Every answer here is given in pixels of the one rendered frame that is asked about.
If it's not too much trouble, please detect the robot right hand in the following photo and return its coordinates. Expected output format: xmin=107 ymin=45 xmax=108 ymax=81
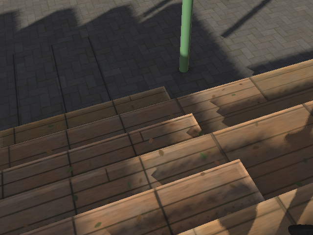
xmin=288 ymin=224 xmax=313 ymax=235

